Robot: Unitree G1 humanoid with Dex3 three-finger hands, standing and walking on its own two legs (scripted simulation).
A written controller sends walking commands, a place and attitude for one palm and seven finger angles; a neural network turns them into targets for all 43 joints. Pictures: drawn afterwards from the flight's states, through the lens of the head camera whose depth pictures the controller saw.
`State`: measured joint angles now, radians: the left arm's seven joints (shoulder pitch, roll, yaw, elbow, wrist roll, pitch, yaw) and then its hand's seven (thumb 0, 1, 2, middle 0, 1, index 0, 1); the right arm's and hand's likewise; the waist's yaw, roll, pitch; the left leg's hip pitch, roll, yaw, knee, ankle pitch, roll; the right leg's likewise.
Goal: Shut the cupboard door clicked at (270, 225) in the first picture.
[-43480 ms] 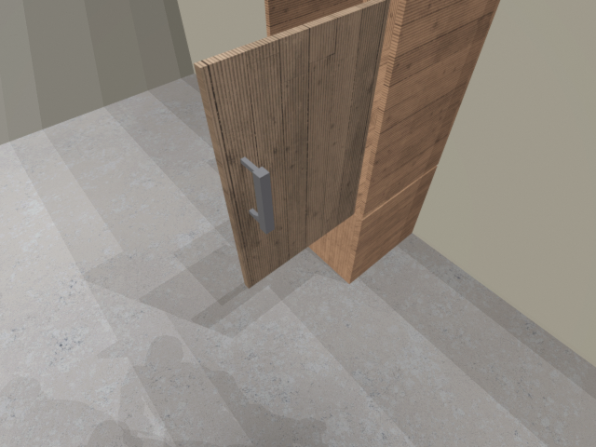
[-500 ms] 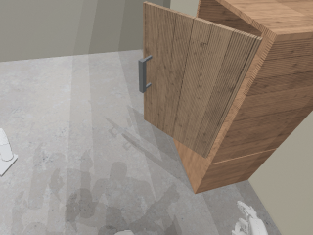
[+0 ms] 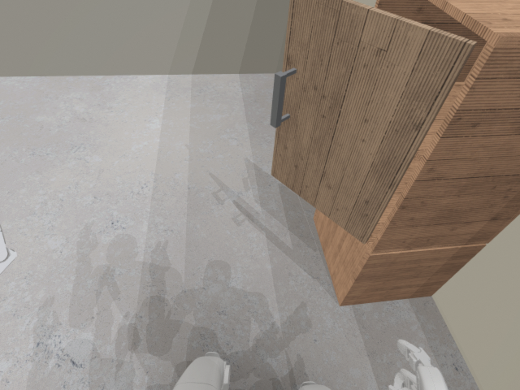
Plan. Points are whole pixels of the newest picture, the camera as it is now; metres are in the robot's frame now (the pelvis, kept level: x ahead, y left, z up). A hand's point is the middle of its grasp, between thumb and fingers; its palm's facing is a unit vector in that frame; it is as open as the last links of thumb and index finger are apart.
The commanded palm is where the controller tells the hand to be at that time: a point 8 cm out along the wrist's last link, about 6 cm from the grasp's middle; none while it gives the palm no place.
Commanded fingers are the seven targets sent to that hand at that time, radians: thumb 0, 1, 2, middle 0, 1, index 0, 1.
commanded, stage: step back with the hand held close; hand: left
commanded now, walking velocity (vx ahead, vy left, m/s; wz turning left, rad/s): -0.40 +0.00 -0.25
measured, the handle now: (283, 98) +0.81 -0.01 +0.02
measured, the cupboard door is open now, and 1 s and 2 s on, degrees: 37 37 37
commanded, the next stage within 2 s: stop stepping back and stand still in 0.08 s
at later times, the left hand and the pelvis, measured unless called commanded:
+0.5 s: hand out of the picture +0.11 +0.25 +0.22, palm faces +0.34 -0.86 -0.39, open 7.4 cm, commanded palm +0.06 +0.29 +0.21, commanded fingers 0.00 0.90 0.90 -0.20 -0.30 -0.20 -0.30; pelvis -0.13 +0.02 +0.03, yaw -10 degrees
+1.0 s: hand out of the picture +0.12 +0.24 +0.19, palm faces +0.29 -0.84 -0.45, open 7.4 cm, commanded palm none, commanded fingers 0.00 0.90 0.90 -0.20 -0.30 -0.20 -0.30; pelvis -0.13 +0.03 +0.02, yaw -11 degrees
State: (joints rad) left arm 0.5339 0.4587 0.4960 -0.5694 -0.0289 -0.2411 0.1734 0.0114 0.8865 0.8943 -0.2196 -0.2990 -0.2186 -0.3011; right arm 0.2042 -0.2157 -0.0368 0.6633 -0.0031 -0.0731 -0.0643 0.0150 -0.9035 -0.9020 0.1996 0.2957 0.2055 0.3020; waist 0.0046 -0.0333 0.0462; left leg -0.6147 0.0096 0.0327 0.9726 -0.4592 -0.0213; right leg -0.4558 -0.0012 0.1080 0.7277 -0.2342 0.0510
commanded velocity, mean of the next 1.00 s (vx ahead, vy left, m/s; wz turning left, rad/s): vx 0.06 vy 0.00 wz -0.04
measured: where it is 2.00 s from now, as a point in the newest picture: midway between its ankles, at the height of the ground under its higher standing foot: outside the picture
